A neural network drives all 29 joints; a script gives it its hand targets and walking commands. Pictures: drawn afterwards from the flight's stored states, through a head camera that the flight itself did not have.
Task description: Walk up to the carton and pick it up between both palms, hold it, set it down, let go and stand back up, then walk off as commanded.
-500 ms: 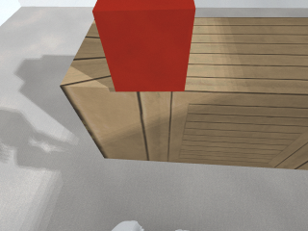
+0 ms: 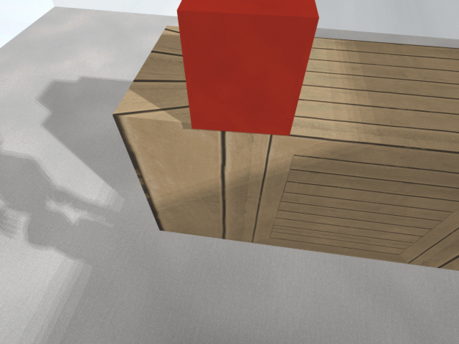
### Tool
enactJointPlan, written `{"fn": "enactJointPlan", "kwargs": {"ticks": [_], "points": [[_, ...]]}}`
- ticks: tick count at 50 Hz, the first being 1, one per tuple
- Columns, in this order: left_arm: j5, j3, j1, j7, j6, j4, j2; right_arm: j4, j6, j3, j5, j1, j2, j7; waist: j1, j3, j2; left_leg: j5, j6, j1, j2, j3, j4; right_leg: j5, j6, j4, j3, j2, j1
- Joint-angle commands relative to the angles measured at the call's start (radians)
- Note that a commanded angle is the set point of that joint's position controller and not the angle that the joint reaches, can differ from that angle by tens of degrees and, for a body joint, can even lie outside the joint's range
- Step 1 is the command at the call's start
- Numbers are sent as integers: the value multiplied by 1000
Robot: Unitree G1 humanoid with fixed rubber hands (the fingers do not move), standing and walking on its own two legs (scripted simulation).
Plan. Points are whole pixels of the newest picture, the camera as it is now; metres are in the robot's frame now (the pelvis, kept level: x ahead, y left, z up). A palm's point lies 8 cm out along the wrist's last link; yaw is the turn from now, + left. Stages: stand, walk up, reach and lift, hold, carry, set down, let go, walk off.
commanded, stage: walk off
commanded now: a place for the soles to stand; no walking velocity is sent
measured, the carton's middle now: (245, 56) +0.75 -0.03 +0.10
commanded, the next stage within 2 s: stand in 0.52 s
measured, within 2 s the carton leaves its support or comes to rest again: neither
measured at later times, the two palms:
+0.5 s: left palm out of the picture +0.09 +0.31 -0.09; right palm out of the picture +0.09 -0.31 -0.11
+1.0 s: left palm out of the picture +0.10 +0.31 -0.08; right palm out of the picture +0.04 -0.30 -0.11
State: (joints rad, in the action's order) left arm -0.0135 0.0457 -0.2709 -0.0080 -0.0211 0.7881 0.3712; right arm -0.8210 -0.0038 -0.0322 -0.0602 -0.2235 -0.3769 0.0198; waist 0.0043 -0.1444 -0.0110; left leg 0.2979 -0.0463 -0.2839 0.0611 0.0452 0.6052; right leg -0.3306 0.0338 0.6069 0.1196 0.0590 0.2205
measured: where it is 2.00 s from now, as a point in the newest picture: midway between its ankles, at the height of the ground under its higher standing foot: outside the picture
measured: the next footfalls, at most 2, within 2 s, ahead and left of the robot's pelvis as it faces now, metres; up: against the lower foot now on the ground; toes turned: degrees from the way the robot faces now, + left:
none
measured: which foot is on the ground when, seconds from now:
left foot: down 0.00-1.00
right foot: down 0.00-1.00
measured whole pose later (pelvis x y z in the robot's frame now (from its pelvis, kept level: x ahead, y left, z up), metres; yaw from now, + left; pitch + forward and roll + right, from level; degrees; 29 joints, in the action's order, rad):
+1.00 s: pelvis -0.01 +0.01 +0.00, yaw +0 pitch -2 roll -1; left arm -0.01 0.03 -0.21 0.01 -0.04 0.79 0.37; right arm -0.99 0.01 -0.03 -0.06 -0.22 -0.38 0.02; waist -0.01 -0.08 -0.02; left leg 0.24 -0.01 -0.28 0.02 0.05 0.56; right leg -0.26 0.01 0.54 0.10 0.06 0.24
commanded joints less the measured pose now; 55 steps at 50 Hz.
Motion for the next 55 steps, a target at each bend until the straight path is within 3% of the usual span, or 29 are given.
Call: {"fn": "enactJointPlan", "kwargs": {"ticks": [1, 3, 5, 6, 7, 8, 9, 10, 11, 12, 13, 14, 15, 17, 18, 19, 21, 23, 25, 26, 27, 28, 30, 35, 55], "points": [[39, 62, -36, -15, -70, 9, 293, 66, 22, -61, 98, 52, -196, 2, -8, 102, 62, 189, 12, -120, -48, 81, 124, 42, 171, -299, 437, -312, -65], [34, 52, -27, -19, -77, 0, 264, 48, 33, -60, 93, 28, -191, -3, -20, 158, 58, 118, 20, -91, -63, 74, 77, 465, 150, -186, 336, -278, -155], [31, 44, -22, -20, -73, -13, 248, 49, 47, -62, 92, 24, -192, -6, -20, 230, 71, -20, 7, 12, -81, 71, -55, 643, 102, -80, 225, -221, -186], [28, 38, -9, -20, -68, -24, 239, 49, 52, -63, 92, 20, -199, -8, -25, 266, 48, -197, -7, 117, -103, 89, -100, 634, 78, -30, 172, -186, -131], [25, 33, 2, -20, -63, -31, 220, 49, 56, -69, 97, 16, -218, -10, -32, 295, -12, -347, -34, 236, -156, 159, -130, 560, 48, 25, 120, -139, -29], [20, 27, -14, -20, -59, -29, 192, 48, 59, -77, 104, 15, -252, -12, -33, 313, -108, -408, -85, 315, -253, 279, -163, 405, 16, 94, 54, -81, 73], [17, 23, -43, -22, -55, -13, 170, 43, 61, -76, 98, 19, -266, -12, -28, 290, -138, -512, -153, 317, -350, 332, -166, 116, -18, 158, -19, -34, 126], [17, 24, -43, -24, -53, -11, 169, 37, 58, -73, 97, 25, -264, -11, -23, 248, -145, -572, -187, 298, -379, 322, -143, -164, -18, 124, -38, -38, 154], [15, 28, -35, -19, -56, -6, 181, 32, 53, -71, 96, 26, -263, -10, -20, 233, -133, -516, -183, 276, -355, 295, -126, -219, -3, 53, -32, -49, 151], [13, 29, -40, -13, -65, 9, 187, 37, 50, -68, 96, 32, -257, -9, -13, 222, -123, -481, -157, 252, -310, 238, -98, -104, 7, -39, -34, -54, 113], [13, 32, -59, -11, -72, 21, 195, 51, 46, -66, 95, 56, -250, -8, -2, 237, -106, -462, -114, 219, -253, 167, -54, 136, 19, -106, -27, -59, 34], [20, 40, -67, -11, -78, 16, 215, 62, 44, -61, 92, 68, -228, -7, 3, 261, -71, -425, -66, 167, -186, 105, 2, 311, 37, -129, 37, -77, -49], [28, 49, -68, -11, -81, 8, 255, 66, 42, -55, 85, 77, -208, -5, 8, 273, 13, -287, -28, 75, -118, 66, 66, 369, 72, -152, 192, -160, -96], [33, 45, -43, -8, -77, 9, 282, 49, 35, -51, 86, 70, -201, -11, -5, 223, 50, 66, 1, 5, -78, 57, 69, 409, 143, -152, 303, -263, -84], [35, 42, -31, -9, -76, 10, 276, 40, 36, -49, 88, 70, -198, -11, -11, 200, 48, 125, 5, -9, -79, 62, 55, 427, 152, -147, 305, -270, -78], [35, 41, -16, -9, -75, 10, 273, 33, 39, -50, 88, 61, -200, -11, -18, 201, 47, 89, 2, 7, -92, 70, 20, 439, 143, -131, 281, -258, -73], [27, 34, 15, -8, -70, -5, 248, 26, 51, -61, 90, 45, -221, -12, -26, 235, -2, -171, -17, 143, -145, 127, -67, 372, 85, -77, 187, -178, 25], [22, 29, 11, -8, -67, -2, 216, 25, 57, -68, 94, 50, -250, -10, -21, 251, -57, -207, -70, 210, -225, 222, -133, 238, 31, -24, 80, -98, 101], [19, 27, -9, -9, -65, 11, 196, 27, 56, -63, 93, 66, -255, -9, -10, 238, -69, -231, -106, 162, -269, 234, -164, 206, 3, 6, 12, -63, 48], [18, 28, -16, -7, -66, 16, 197, 31, 54, -61, 92, 79, -252, -9, -5, 231, -70, -213, -101, 141, -256, 214, -157, 203, 6, -19, 13, -65, 29], [11, 29, 26, -4, -53, 17, 191, 9, 53, -39, 73, 107, -224, -15, 11, 243, -11, -208, -62, 80, -218, 172, -129, 229, 16, -84, 54, -100, -40], [15, 29, 37, -3, -50, 18, 203, 8, 48, -34, 68, 108, -202, -17, -3, 239, 7, -194, -24, 90, -162, 109, -108, 253, 37, -132, 97, -135, -28], [21, 32, 86, -1, -49, 8, 235, -15, 40, -31, 67, 70, -193, -17, -33, 225, 27, -147, 0, 152, -121, 73, -96, 221, 60, -171, 164, -186, 56], [13, 22, 91, -1, -37, 24, 204, -45, 48, -27, 75, 86, -206, -15, -14, 210, 17, -130, -21, 135, -161, 117, -163, 145, 24, -168, 99, -136, 43], [16, 15, 114, 7, -30, 64, 184, -125, 56, -21, 82, 114, -204, -13, -2, 222, -7, -45, -13, 101, -186, 142, -268, 109, 6, -205, 55, -123, -27]]}}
